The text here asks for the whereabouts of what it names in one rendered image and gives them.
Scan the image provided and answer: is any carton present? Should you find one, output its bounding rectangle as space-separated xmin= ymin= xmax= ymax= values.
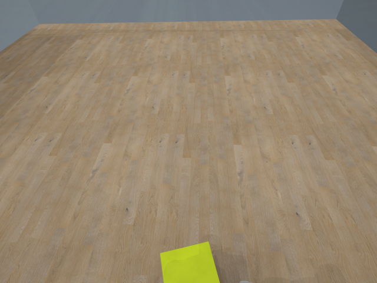
xmin=160 ymin=242 xmax=220 ymax=283

